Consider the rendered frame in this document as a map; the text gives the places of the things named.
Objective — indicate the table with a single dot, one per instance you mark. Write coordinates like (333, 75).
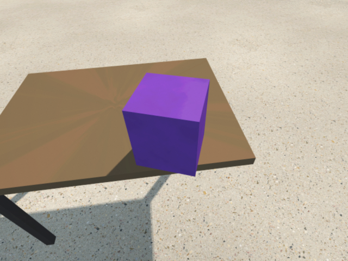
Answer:
(66, 128)

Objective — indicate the carton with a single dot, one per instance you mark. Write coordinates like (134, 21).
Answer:
(165, 119)

